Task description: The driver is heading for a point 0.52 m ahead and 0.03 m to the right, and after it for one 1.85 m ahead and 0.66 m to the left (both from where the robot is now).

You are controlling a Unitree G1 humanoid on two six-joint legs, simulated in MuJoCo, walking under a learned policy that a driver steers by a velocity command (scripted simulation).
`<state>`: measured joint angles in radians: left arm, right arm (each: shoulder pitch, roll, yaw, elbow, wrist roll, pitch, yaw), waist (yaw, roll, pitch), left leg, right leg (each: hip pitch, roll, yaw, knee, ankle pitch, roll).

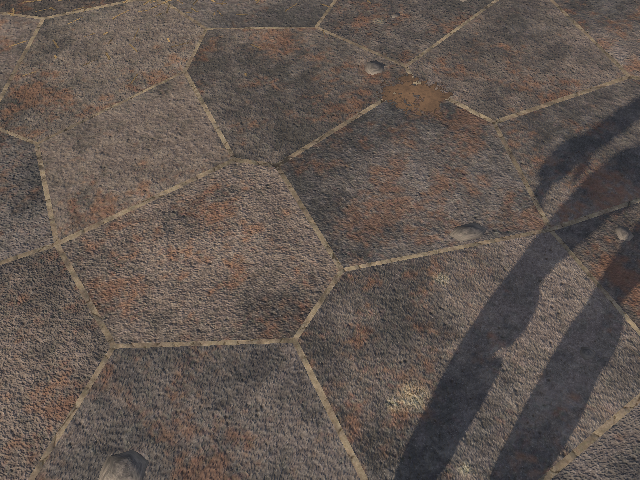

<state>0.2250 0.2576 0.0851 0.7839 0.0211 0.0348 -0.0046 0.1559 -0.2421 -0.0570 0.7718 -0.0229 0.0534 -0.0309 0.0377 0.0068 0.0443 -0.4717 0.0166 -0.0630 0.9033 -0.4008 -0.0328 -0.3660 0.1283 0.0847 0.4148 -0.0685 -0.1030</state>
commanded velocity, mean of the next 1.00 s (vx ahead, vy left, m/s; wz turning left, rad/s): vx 0.30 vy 0.00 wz -0.28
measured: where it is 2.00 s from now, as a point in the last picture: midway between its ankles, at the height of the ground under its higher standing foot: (400, 332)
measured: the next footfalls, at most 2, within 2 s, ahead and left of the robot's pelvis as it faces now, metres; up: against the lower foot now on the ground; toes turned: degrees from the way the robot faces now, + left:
left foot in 0.16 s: +0.04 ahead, +0.13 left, +0.00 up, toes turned -10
right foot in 0.62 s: +0.10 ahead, -0.14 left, +0.00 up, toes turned -19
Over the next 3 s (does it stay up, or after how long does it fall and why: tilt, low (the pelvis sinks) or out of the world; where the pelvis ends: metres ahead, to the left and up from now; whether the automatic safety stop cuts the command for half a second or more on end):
stays up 1.25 0.17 0.01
